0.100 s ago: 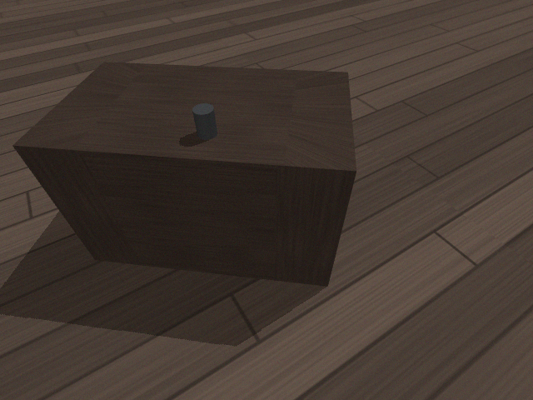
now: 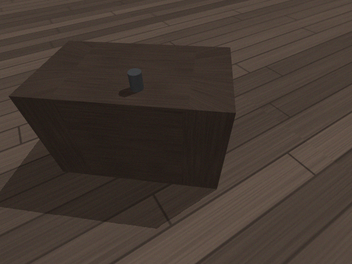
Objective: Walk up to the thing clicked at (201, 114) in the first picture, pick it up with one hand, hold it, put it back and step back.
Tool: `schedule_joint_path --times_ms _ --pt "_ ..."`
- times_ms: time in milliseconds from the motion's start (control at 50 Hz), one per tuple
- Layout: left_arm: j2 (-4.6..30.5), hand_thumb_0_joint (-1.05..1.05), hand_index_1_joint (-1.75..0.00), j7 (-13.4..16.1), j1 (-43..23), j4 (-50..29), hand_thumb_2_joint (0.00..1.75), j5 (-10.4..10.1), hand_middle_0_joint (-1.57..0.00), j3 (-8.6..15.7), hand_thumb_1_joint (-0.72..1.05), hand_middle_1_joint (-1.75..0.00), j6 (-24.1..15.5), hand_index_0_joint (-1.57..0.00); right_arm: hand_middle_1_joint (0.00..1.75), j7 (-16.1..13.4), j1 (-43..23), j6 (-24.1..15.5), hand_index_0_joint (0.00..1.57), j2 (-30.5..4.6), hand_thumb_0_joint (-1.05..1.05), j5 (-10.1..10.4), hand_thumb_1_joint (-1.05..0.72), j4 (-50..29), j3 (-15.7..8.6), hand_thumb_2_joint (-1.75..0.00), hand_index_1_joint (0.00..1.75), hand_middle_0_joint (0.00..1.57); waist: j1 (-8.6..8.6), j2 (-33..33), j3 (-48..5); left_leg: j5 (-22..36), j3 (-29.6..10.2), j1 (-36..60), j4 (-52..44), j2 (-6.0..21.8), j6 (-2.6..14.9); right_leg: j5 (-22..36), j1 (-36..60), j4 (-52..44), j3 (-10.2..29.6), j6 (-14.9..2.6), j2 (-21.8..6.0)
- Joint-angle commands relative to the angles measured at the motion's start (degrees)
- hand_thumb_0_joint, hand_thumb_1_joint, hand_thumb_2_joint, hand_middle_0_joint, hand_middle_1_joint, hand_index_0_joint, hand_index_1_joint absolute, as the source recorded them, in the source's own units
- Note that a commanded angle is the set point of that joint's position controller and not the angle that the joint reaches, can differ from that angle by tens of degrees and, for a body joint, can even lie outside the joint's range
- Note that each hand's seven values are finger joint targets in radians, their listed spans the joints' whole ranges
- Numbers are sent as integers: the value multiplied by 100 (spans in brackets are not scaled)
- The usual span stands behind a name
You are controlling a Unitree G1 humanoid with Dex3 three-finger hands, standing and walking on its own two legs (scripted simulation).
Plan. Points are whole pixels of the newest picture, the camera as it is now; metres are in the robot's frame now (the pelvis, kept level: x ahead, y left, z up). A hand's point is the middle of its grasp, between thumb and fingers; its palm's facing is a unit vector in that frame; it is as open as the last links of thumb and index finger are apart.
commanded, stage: stand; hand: left
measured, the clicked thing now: (135, 80) +0.91 +0.21 -0.09
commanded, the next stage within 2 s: walk up in 1.02 s
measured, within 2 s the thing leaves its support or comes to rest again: neither
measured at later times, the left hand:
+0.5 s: hand out of the picture +0.08 +0.25 -0.15, palm faces -0.03 -0.94 -0.34, open 7.4 cm
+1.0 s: hand out of the picture +0.08 +0.25 -0.15, palm faces -0.02 -0.94 -0.35, open 7.4 cm
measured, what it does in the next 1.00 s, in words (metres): stands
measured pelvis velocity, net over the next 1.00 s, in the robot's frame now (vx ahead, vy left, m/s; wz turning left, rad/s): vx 0.01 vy -0.01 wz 0.00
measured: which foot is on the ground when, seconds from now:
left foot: down 0.00-1.00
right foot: down 0.00-1.00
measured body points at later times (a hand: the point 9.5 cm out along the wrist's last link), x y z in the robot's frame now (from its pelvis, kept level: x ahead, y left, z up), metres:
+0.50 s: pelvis +0.01 +0.00 +0.00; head +0.01 -0.01 +0.45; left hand +0.08 +0.30 -0.13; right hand +0.08 -0.30 -0.13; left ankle +0.02 +0.12 -0.75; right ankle +0.01 -0.12 -0.75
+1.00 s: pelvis +0.01 -0.01 +0.00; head +0.01 -0.01 +0.45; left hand +0.08 +0.29 -0.13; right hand +0.08 -0.31 -0.13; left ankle +0.02 +0.12 -0.75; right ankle +0.01 -0.12 -0.75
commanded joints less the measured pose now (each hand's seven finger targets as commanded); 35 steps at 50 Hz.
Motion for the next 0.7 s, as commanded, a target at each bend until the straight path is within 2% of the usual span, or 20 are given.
schedule_joint_path --times_ms 0,100,120,240,300,420,440,540,600,680 --pt "1225 0 -30 77 -205 -361 90 -14 -20 222 90 -30 -119 -20 30 -64 -217 -93 20 -1232 0 32 -90 -316 -216 -90 30 20 8 -28 -274 262 -582 11 -388 677 168 262 -23 -449 567 -174 -610" --pt "1203 0 -30 72 -173 -350 90 -8 -20 235 90 -30 -111 -20 30 -59 -255 -86 20 -1245 0 25 -90 -325 -229 -90 30 20 33 52 -270 83 -588 -33 -426 676 172 113 -6 -478 564 -192 -605" --pt "1222 0 -30 63 -173 -356 90 -10 -20 231 90 -30 -120 -20 30 -61 -247 -101 20 -1236 0 20 -90 -341 -220 -90 30 20 22 29 -402 366 -561 53 -384 690 172 379 99 -421 584 -203 -637" --pt "1215 0 -30 77 -204 -369 90 -17 -20 234 90 -30 -123 -20 30 -79 -229 -111 20 -1261 0 35 -90 -322 -218 -90 30 20 15 7 -496 882 -536 222 -303 726 178 850 176 -381 550 -179 -648" --pt "1199 0 -30 81 -202 -348 90 -21 -20 231 90 -30 -101 -20 30 -85 -260 -98 20 -1239 0 31 -90 -317 -209 -90 30 20 20 8 -321 609 -552 110 -369 707 155 564 73 -432 536 -172 -619" --pt "1218 0 -30 82 -220 -358 90 -20 -20 236 90 -30 -108 -20 30 -77 -220 -84 20 -1246 0 20 -90 -311 -221 -90 30 20 13 -38 -326 458 -538 90 -394 697 138 404 88 -493 578 -187 -638" --pt "1209 0 -30 78 -212 -360 90 -19 -20 237 90 -30 -113 -20 30 -79 -262 -82 20 -1259 0 21 -90 -322 -223 -90 30 20 27 23 -395 587 -511 165 -344 708 163 593 152 -470 579 -193 -650" --pt "1236 0 -30 76 -223 -351 90 -22 -20 246 90 -30 -118 -20 30 -74 -230 -100 20 -1205 0 23 -90 -327 -200 -90 30 20 24 -18 -305 602 -540 55 -404 713 136 555 165 -470 562 -178 -643" --pt "1263 0 -30 78 -251 -374 90 -15 -20 257 90 -30 -118 -20 30 -84 -222 -102 20 -1230 0 21 -90 -339 -211 -90 30 20 9 -3 -435 751 -523 195 -373 730 142 692 205 -447 573 -186 -658" --pt "1211 0 -30 79 -246 -364 90 -14 -20 240 90 -30 -106 -20 30 -83 -217 -93 20 -1249 0 24 -90 -322 -208 -90 30 20 22 14 -247 498 -540 65 -442 725 140 480 130 -511 558 -171 -629"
